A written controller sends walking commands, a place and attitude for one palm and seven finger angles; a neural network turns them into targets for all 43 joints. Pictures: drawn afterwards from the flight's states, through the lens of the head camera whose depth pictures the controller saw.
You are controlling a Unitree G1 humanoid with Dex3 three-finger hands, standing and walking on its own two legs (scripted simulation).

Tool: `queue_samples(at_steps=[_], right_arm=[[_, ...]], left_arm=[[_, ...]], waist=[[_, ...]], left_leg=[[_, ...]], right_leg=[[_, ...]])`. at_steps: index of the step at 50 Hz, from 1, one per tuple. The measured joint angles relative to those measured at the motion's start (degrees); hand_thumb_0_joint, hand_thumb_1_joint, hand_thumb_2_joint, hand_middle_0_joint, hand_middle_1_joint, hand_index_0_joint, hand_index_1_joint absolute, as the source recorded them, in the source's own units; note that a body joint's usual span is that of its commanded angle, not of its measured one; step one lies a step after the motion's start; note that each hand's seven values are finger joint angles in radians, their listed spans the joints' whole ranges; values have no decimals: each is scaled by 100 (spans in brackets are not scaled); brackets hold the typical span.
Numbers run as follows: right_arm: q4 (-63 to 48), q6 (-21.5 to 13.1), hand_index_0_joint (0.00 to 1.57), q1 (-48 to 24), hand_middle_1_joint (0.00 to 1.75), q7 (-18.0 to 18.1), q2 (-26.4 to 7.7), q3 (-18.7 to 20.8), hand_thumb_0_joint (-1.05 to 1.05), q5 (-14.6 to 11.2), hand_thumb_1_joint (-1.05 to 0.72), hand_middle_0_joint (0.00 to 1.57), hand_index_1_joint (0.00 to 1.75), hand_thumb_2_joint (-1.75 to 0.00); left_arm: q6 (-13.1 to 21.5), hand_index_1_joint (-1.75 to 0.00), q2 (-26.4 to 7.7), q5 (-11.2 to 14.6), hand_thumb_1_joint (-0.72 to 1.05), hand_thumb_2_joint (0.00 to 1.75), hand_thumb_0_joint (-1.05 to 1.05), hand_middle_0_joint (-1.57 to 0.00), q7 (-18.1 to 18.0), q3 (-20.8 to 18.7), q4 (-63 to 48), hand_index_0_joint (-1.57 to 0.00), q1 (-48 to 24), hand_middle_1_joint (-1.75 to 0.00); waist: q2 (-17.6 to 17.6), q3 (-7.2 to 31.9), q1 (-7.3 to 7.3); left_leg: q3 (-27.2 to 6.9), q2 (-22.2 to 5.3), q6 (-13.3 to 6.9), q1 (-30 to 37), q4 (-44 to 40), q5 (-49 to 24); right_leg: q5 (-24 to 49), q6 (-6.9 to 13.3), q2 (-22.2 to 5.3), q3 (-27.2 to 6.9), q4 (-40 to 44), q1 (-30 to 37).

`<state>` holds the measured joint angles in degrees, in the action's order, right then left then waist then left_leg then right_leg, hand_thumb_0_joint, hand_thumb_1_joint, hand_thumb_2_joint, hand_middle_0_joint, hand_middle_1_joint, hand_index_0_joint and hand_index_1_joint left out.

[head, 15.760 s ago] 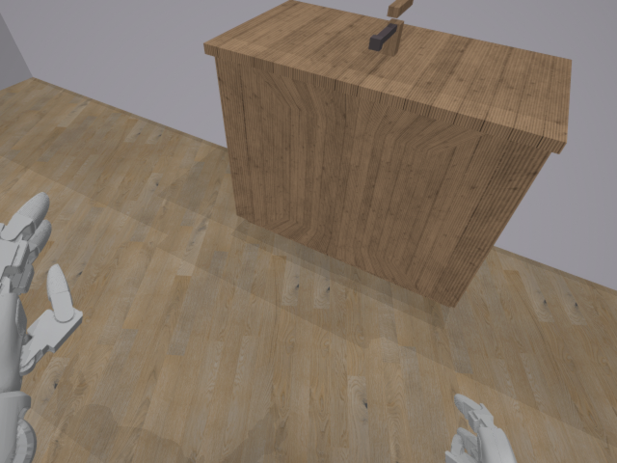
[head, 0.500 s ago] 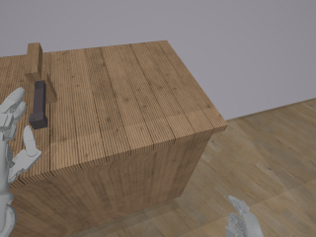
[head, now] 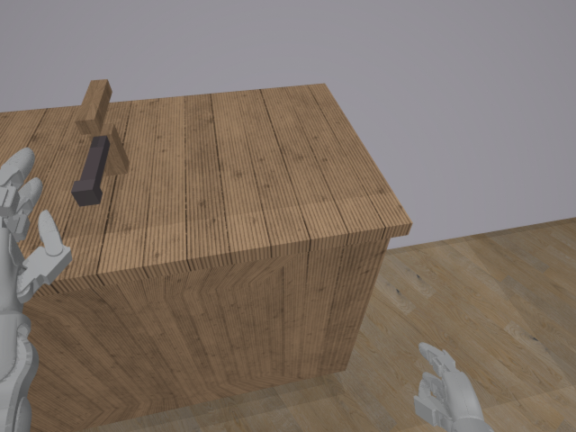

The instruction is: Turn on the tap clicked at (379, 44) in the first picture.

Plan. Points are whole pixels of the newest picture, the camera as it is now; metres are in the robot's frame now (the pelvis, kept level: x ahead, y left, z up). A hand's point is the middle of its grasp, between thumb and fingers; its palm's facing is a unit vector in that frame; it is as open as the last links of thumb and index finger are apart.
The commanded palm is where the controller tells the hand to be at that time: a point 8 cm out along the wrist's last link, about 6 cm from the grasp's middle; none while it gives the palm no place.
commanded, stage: turn the palm inward beside the body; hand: left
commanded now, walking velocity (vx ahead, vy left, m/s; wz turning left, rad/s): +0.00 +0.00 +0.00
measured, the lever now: (87, 192) +0.36 +0.35 +0.14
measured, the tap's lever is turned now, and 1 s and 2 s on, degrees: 0 0 0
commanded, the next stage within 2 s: reach beside the lever's end, fingers flat in 1.74 s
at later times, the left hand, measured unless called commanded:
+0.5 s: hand (108, 258) +0.23 +0.23 +0.18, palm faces +0.45 -0.86 -0.26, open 7.5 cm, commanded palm +0.18 +0.27 +0.19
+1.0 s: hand (90, 283) +0.20 +0.24 +0.18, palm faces +0.48 -0.86 -0.16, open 7.5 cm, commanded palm +0.15 +0.27 +0.19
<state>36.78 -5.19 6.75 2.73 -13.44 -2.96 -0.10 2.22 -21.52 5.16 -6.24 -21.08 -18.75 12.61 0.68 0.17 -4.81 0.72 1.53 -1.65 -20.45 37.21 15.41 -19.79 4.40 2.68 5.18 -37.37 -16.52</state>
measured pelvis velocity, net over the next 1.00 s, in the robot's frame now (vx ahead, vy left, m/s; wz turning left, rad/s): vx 0.01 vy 0.00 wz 0.01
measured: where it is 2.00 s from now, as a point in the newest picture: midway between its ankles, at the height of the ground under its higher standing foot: outside the picture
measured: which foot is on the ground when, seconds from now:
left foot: down 0.00-1.00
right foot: down 0.00-1.00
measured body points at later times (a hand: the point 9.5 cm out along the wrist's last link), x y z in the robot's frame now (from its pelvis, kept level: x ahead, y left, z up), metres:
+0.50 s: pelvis +0.04 -0.03 +0.00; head +0.02 -0.06 +0.45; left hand +0.20 +0.28 +0.19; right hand +0.22 -0.28 -0.08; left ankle +0.05 +0.10 -0.72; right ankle +0.01 -0.07 -0.72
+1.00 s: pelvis +0.01 +0.00 +0.00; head -0.02 -0.03 +0.45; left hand +0.17 +0.28 +0.19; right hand +0.23 -0.20 -0.06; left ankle +0.05 +0.10 -0.72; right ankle +0.01 -0.07 -0.72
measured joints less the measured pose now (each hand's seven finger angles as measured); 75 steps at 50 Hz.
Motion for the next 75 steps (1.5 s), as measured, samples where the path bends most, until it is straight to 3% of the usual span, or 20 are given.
queue_samples(at_steps=[7, 13, 22, 29, 42, 52, 75], right_arm=[[156, -74, 21, 49, 30, 192, -7, 17, 1, -123, -90, 20, 30, -90], [202, -139, 21, 167, 30, 182, 1, 123, 1, -172, -90, 20, 30, -90], [152, -375, 21, 498, 30, 212, -220, 301, 1, -284, -90, 20, 30, -90], [183, -571, 20, 513, 30, 276, -208, 320, 1, -313, -91, 20, 30, -90], [148, -712, 21, 326, 30, 305, 85, 18, 1, -304, -90, 20, 30, -90], [108, -681, 21, 187, 30, 288, 79, -93, 1, -270, -90, 20, 30, -90], [143, -549, 21, 135, 30, 283, 44, -109, 1, -296, -90, 20, 30, -90]], left_arm=[[-571, -30, -80, 246, 89, 90, 2, -20, 320, 28, 154, -20, -14, -30], [-540, -30, -90, 518, 89, 90, 2, -21, 365, -163, -187, -20, 460, -30], [-493, -30, 128, 822, 89, 90, 2, -21, 463, -378, -521, -20, 1071, -30], [-511, -30, 318, 787, 89, 90, 2, -21, 261, -131, -663, -20, 1113, -30], [-1068, -30, 490, 740, 89, 90, 2, -20, -174, 378, -1040, -20, 1083, -30], [-1428, -30, 663, 680, 89, 90, 2, -20, -365, 622, -1382, -20, 1163, -30], [-2064, -30, 791, 853, 89, 90, 2, -20, -500, 659, -1657, -20, 1159, -30]], waist=[[231, 100, -17], [166, 244, 58], [109, 404, 65], [111, 431, 42], [239, 407, -8], [220, 305, -82], [246, 264, -78]], left_leg=[[-135, -156, 188, 73, 54, 104], [-59, -213, 280, 76, 36, 228], [-15, -166, 253, 97, -1, 291], [-41, -137, 249, 51, 29, 271], [-41, -76, 118, 208, -96, 99], [-65, 17, 36, 336, -199, 18], [-105, 20, 79, 624, -433, -45]], right_leg=[[-42, 100, 174, 106, 136, 164], [-159, 193, 228, 17, 73, 96], [-287, 182, 185, -37, -3, 61], [-266, 188, 154, -4, -36, 25], [-62, 98, 95, 3, 159, 224], [-4, 26, 5, 31, 246, 366], [41, 61, 16, 55, 469, 655]])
